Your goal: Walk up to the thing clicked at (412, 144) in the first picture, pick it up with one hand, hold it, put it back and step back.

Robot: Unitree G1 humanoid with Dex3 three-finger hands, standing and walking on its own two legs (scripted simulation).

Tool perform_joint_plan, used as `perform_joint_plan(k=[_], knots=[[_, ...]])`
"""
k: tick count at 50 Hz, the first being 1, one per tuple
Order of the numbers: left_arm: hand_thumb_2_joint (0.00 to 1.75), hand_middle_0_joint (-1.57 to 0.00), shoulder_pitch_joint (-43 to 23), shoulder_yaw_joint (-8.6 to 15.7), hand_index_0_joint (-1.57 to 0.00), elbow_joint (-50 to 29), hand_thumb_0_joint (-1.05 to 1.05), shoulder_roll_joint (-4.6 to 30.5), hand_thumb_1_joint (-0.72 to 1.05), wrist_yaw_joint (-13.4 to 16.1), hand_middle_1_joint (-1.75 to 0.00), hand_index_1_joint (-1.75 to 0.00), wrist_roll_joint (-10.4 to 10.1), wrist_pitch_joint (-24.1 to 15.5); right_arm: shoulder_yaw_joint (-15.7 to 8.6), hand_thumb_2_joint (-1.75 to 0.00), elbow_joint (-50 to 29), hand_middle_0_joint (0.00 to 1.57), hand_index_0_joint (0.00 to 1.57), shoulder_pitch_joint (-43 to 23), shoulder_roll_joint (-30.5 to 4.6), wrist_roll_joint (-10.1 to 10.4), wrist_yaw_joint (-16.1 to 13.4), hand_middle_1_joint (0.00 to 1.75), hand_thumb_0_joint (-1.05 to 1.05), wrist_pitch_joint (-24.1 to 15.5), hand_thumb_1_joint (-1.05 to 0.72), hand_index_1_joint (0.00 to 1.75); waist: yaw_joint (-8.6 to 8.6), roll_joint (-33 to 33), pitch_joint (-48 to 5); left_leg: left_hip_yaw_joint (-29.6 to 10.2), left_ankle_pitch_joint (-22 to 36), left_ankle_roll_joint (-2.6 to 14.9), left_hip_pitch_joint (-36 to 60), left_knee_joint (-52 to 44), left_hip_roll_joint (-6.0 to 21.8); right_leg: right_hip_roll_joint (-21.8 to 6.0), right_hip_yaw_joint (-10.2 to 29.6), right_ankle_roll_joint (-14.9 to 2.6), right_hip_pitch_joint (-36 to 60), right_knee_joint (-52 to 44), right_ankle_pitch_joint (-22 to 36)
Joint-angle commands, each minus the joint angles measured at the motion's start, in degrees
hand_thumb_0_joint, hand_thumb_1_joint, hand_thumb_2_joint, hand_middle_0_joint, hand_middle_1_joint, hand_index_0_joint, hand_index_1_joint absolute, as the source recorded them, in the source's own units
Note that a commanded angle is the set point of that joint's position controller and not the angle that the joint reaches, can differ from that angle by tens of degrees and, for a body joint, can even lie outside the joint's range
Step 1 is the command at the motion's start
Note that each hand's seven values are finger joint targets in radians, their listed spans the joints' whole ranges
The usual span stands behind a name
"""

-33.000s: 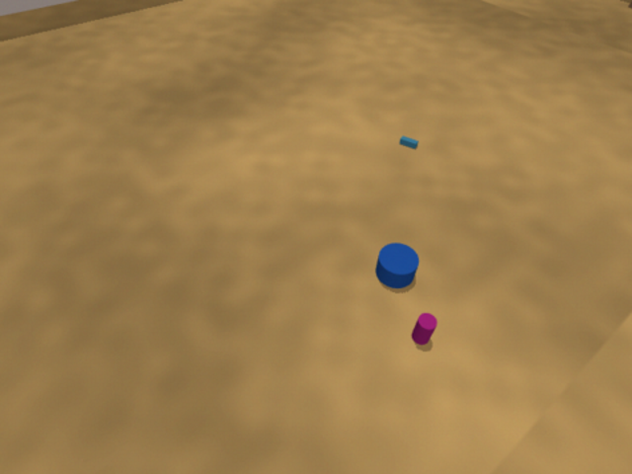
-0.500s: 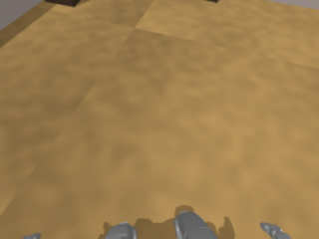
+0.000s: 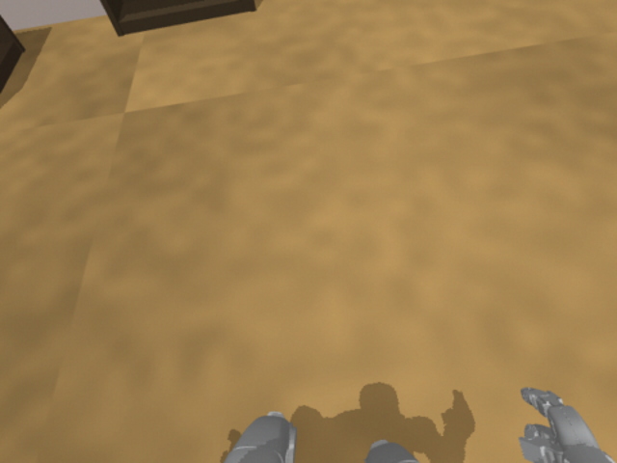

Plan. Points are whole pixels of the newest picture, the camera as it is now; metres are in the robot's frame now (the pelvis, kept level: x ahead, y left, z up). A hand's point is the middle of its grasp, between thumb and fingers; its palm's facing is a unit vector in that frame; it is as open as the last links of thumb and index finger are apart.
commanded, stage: walk up
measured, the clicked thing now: out of the picture +0.92 -1.13 -0.74
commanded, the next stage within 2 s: none
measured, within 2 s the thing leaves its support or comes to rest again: neither
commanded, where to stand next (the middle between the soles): +0.06 +0.01 m, yaw -63 degrees
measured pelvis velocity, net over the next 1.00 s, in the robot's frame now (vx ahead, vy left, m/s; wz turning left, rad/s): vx -0.03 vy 0.07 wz -0.77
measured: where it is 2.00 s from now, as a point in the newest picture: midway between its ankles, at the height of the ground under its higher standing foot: outside the picture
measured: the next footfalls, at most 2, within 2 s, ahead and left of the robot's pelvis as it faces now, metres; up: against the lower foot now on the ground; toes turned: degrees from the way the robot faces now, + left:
left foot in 0.14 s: +0.10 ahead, +0.15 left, +0.00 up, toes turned -13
right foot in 0.66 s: -0.10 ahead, -0.04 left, +0.00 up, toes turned -38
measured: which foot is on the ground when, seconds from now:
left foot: up 0.00-0.12, down 0.14-0.66, up 0.68-1.00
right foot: down 0.00-0.16, up 0.18-0.64, down 0.66-1.00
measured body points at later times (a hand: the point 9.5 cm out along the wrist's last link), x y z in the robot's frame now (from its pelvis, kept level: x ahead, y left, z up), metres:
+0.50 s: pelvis -0.05 +0.10 +0.01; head -0.02 +0.11 +0.46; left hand +0.17 +0.36 -0.10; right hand -0.12 -0.23 -0.06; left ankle +0.06 +0.16 -0.72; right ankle -0.13 -0.05 -0.67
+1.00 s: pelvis -0.03 +0.07 +0.00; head -0.04 +0.04 +0.45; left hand +0.22 +0.30 -0.08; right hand -0.22 -0.20 -0.12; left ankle +0.13 +0.12 -0.70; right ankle -0.14 -0.01 -0.72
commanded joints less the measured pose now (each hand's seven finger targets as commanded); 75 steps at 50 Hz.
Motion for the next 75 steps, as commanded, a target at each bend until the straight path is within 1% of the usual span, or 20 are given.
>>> perform_joint_plan(k=[1,6,8,10,16,25,31,33,35,39,47,52,54,56,60,65,69,70,72,75], knots=[[0.90,-0.20,0.40,6.55,-0.20,-6.73,0.00,16.04,0.90,0.73,-0.30,-0.30,0.80,-0.88,-3.30,-0.90,-3.97,0.20,0.20,-1.75,-9.16,-0.02,-1.50,0.30,0.00,-2.48,-0.90,0.30,0.59,-16.15,-9.58,0.85,-1.35,-0.04,0.05,-7.31,-2.11,-9.28,18.29,-10.79,7.97,-9.84,7.25],[0.90,-0.20,-7.03,6.06,-0.20,-9.29,0.00,15.97,0.90,0.19,-0.30,-0.30,0.35,0.48,-3.89,-0.90,-0.73,0.20,0.20,6.18,-8.12,0.38,-2.25,0.30,0.00,-4.14,-0.90,0.30,-4.20,-18.07,-11.44,1.32,6.22,0.72,21.82,-28.60,-3.13,-7.27,18.18,-7.37,-2.61,-5.96,8.64],[0.90,-0.20,-3.46,4.18,-0.20,-8.98,0.00,8.85,0.90,0.10,-0.30,-0.30,-0.01,0.83,-5.56,-0.90,-1.13,0.20,0.20,6.06,-14.30,-0.92,-2.72,0.30,0.00,-4.59,-0.90,0.30,-4.13,1.80,-12.45,-15.55,0.99,3.86,32.74,-40.71,12.16,4.85,5.72,-1.45,-14.89,10.49,-13.22],[0.90,-0.20,1.32,5.46,-0.20,-5.51,0.00,15.85,0.90,0.89,-0.30,-0.30,0.49,1.22,-6.74,-0.90,-4.68,0.20,0.20,-3.63,-17.39,-0.97,-2.00,0.30,0.00,-4.40,-0.90,0.30,-1.98,8.40,-8.36,-30.77,-12.15,16.26,16.93,-49.32,28.54,1.29,-3.22,0.94,-13.14,30.04,-18.75],[0.90,-0.20,1.35,5.76,-0.20,-1.67,0.00,14.84,0.90,-3.95,-0.30,-0.30,-1.06,2.36,-5.09,-0.90,-2.77,0.20,0.20,-1.13,-12.02,-0.75,-1.54,0.30,0.00,-5.31,-0.90,0.30,-2.00,5.77,-6.20,-3.49,-8.02,5.86,19.47,-45.87,11.38,-1.42,-9.23,0.37,-9.87,30.90,-4.54],[0.90,-0.20,-3.26,4.64,-0.20,-1.62,0.00,14.60,0.90,-4.69,-0.30,-0.30,-0.61,0.27,-6.45,-0.90,-5.18,0.20,0.20,11.18,-16.42,-0.97,0.88,0.30,0.00,-6.19,-0.90,0.30,-6.52,7.93,-6.08,-2.04,-17.94,12.33,22.16,-45.81,22.88,-8.23,-15.54,0.07,-8.28,9.83,-16.59],[0.90,-0.20,11.78,5.48,-0.20,5.14,0.00,13.43,0.90,-4.12,-0.30,-0.30,-0.74,-0.65,-6.66,-0.90,-7.31,0.20,0.20,4.77,-15.68,-2.03,1.07,0.30,0.00,-4.36,-0.90,0.30,1.36,4.42,-10.03,12.33,-20.68,5.45,7.83,-38.04,17.39,-6.21,-24.97,-3.16,16.00,-7.90,-8.55],[0.90,-0.20,18.04,7.94,-0.20,6.56,0.00,19.83,0.90,-2.56,-0.30,-0.30,0.28,-0.96,-4.49,-0.90,-7.81,0.20,0.20,5.42,-8.20,-1.28,0.89,0.30,0.00,-3.58,-0.90,0.30,5.81,-19.43,-7.15,19.45,-19.96,-0.91,-10.34,-9.22,5.99,-12.83,-2.14,-8.29,25.83,-21.52,-27.69],[0.90,-0.20,3.41,7.66,-0.20,0.90,0.00,22.23,0.90,-1.40,-0.30,-0.30,0.81,-1.70,-4.72,-0.90,-8.04,0.20,0.20,5.52,-11.59,0.13,1.29,0.30,0.00,-3.55,-0.90,0.30,0.89,-17.76,4.31,4.62,-4.14,-1.62,-15.46,2.24,6.42,-28.13,24.85,-15.27,8.02,-30.56,-51.89],[0.90,-0.20,-1.55,5.96,-0.20,1.57,0.00,19.28,0.90,-0.45,-0.30,-0.30,-1.11,-3.73,-5.00,-0.90,-4.00,0.20,0.20,9.50,-12.31,-0.26,2.07,0.30,0.00,-3.97,-0.90,0.30,-4.47,-14.70,2.82,3.37,7.86,-0.75,-7.29,2.41,6.28,-17.53,6.43,-9.74,6.03,-26.56,-29.48],[0.90,-0.20,2.99,5.27,-0.20,2.79,0.00,17.38,0.90,-0.23,-0.30,-0.30,-0.81,-3.89,-3.63,-0.90,-2.69,0.20,0.20,7.70,-10.31,-1.33,1.51,0.30,0.00,-4.85,-0.90,0.30,-1.06,-14.92,0.95,4.10,6.79,0.15,2.60,-13.07,5.06,-14.67,3.02,-10.43,2.51,-18.03,-18.55],[0.90,-0.20,0.52,3.52,-0.20,1.15,0.00,14.22,0.90,0.38,-0.30,-0.30,-1.38,-2.79,-4.21,-0.90,0.62,0.20,0.20,16.58,-10.06,-1.62,-0.69,0.30,0.00,-6.69,-0.90,0.30,-5.92,-8.48,-6.78,6.04,10.67,2.99,24.07,-31.04,1.12,-12.08,-2.01,-7.18,-1.28,3.99,10.68],[0.90,-0.20,5.32,1.21,-0.20,1.05,0.00,7.45,0.90,0.50,-0.30,-0.30,-2.50,-2.69,-5.36,-0.90,-0.15,0.20,0.20,16.48,-15.38,-2.46,-1.56,0.30,0.00,-7.43,-0.90,0.30,-4.25,9.90,-7.93,-19.40,3.70,7.34,31.04,-40.36,18.65,0.41,-10.08,-2.75,-15.25,22.65,-14.57],[0.90,-0.20,5.11,2.43,-0.20,3.39,0.00,15.65,0.90,1.53,-0.30,-0.30,-1.32,-2.57,-6.25,-0.90,-0.89,0.20,0.20,12.83,-17.74,-0.38,-0.95,0.30,0.00,-6.86,-0.90,0.30,-4.01,5.89,-6.52,-28.55,-7.26,16.75,23.81,-43.44,27.19,-5.53,-8.92,-2.84,-15.23,31.96,-18.59],[0.90,-0.20,1.94,2.88,-0.20,4.83,0.00,13.74,0.90,-0.11,-0.30,-0.30,-2.22,-3.16,-3.60,-0.90,-1.04,0.20,0.20,11.19,-12.15,-0.72,-1.59,0.30,0.00,-7.08,-0.90,0.30,-3.36,4.68,-2.07,-2.13,18.52,11.04,18.24,-37.42,14.59,-7.43,-11.22,-2.26,-10.00,23.04,-10.94],[0.90,-0.20,-0.90,2.35,-0.20,4.02,0.00,10.74,0.90,-0.35,-0.30,-0.30,-2.24,-3.17,-2.93,-0.90,-2.21,0.20,0.20,10.61,-11.49,-0.40,-1.77,0.30,0.00,-5.79,-0.90,0.30,-4.08,7.53,-7.86,5.33,43.20,12.32,21.04,-26.46,15.04,-6.24,-17.79,-1.36,-2.90,9.57,-6.08],[0.90,-0.20,4.03,4.19,-0.20,6.36,0.00,14.79,0.90,0.74,-0.30,-0.30,-1.04,-3.57,-1.47,-0.90,-3.45,0.20,0.20,7.68,-7.50,1.41,-1.84,0.30,0.00,-4.43,-0.90,0.30,1.13,-4.73,-12.72,8.99,25.37,6.20,10.64,-7.69,10.80,-6.74,-13.09,-3.58,13.85,-4.90,12.34],[0.90,-0.20,3.66,5.33,-0.20,5.34,0.00,19.22,0.90,1.19,-0.30,-0.30,-0.53,-3.97,-0.54,-0.90,-4.37,0.20,0.20,8.75,-4.38,1.73,-1.83,0.30,0.00,-4.13,-0.90,0.30,0.79,-17.58,-12.70,10.16,4.05,2.87,-1.61,1.92,4.28,-19.64,7.91,-8.71,18.98,-6.33,24.97],[0.90,-0.20,-2.73,4.54,-0.20,2.40,0.00,20.15,0.90,1.51,-0.30,-0.30,-1.16,-3.14,-1.91,-0.90,-2.88,0.20,0.20,7.81,-8.44,0.88,-3.33,0.30,0.00,-2.41,-0.90,0.30,-0.38,-15.93,-10.67,4.29,-16.22,2.36,2.90,5.84,4.30,-28.46,17.75,-19.36,7.05,-7.00,26.46],[0.90,-0.20,-6.81,3.17,-0.20,2.29,0.00,15.95,0.90,1.71,-0.30,-0.30,-1.28,-2.58,-2.31,-0.90,0.39,0.20,0.20,8.65,-9.07,1.61,-2.78,0.30,0.00,-2.56,-0.90,0.30,-2.87,-12.05,-8.86,3.85,-9.75,2.38,4.34,4.68,4.33,-19.35,5.54,-13.72,2.91,-4.48,21.08]])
